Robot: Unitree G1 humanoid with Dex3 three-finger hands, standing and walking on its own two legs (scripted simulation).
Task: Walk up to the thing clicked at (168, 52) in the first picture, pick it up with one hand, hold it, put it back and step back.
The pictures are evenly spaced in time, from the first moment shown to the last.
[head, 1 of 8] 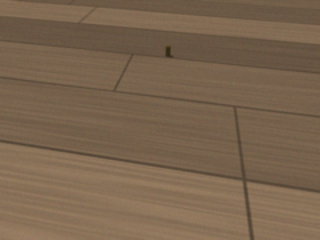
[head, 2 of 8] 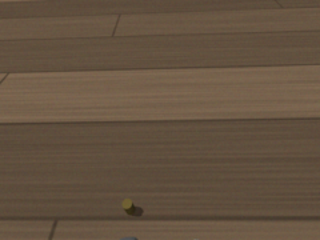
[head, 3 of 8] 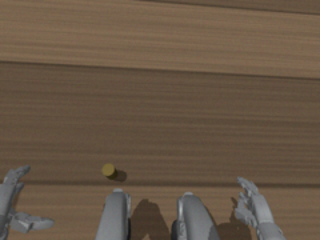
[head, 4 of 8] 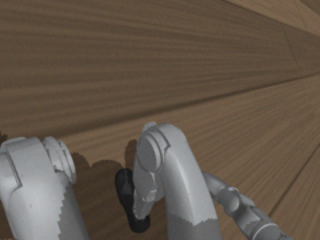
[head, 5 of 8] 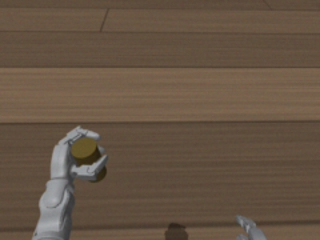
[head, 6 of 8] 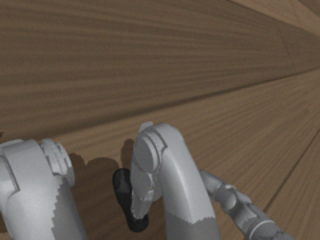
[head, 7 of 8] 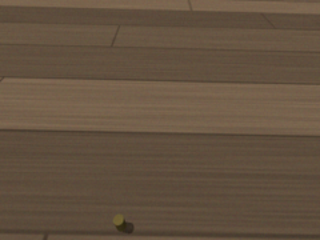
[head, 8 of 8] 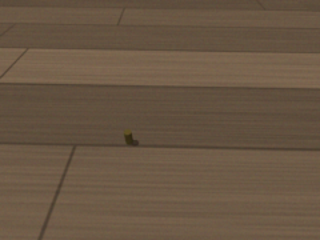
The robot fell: no
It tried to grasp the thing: yes
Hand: left
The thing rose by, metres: 0.70
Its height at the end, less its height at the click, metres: +0.00
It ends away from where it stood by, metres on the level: 0.02
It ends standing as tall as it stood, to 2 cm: yes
